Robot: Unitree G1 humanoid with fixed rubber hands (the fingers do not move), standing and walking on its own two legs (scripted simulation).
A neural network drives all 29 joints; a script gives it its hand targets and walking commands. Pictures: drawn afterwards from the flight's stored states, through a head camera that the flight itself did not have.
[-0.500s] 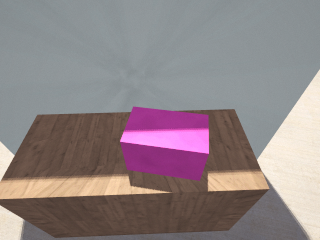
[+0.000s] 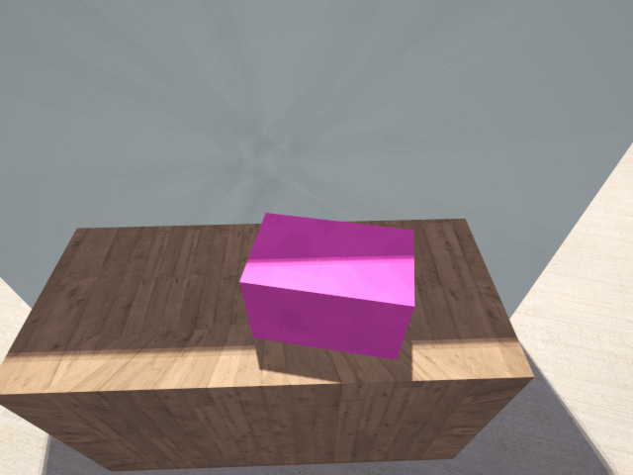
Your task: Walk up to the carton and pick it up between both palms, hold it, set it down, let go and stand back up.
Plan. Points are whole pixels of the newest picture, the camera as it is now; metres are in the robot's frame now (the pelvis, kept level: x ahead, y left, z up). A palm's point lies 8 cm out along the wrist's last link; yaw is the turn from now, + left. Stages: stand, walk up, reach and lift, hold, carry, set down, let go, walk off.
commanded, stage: stand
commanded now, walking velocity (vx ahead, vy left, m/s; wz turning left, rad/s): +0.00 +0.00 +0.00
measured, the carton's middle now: (330, 285) +0.48 -0.02 -0.11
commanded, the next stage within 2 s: none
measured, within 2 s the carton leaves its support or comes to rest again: neither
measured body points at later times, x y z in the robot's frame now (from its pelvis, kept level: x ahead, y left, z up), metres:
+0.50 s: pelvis +0.00 +0.00 +0.00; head +0.00 +0.00 +0.45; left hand +0.04 +0.25 -0.14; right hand +0.05 -0.25 -0.14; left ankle +0.01 +0.12 -0.73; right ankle +0.01 -0.12 -0.73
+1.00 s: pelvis +0.00 +0.00 +0.00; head +0.01 +0.00 +0.45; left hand +0.02 +0.25 -0.14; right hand +0.03 -0.24 -0.14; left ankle +0.01 +0.12 -0.73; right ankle +0.01 -0.12 -0.73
